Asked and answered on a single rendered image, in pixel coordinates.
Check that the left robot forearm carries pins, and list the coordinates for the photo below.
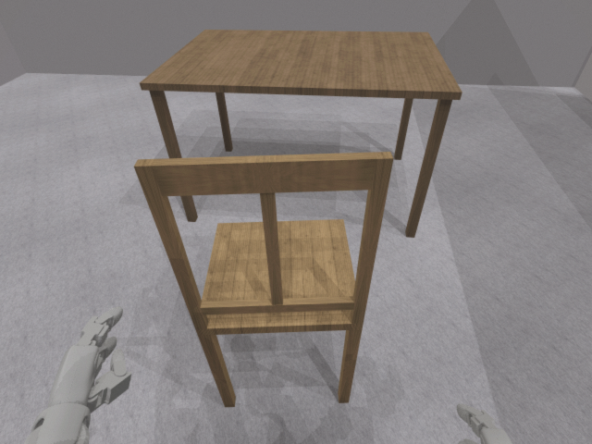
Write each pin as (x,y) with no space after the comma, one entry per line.
(63,423)

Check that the left robot hand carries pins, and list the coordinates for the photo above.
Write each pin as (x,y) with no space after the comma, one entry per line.
(82,363)

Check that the right robot hand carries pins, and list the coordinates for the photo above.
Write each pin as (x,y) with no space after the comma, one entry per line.
(483,426)

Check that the table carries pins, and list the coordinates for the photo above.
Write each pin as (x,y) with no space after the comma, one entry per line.
(386,64)

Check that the chair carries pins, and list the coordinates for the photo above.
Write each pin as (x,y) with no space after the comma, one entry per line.
(273,276)

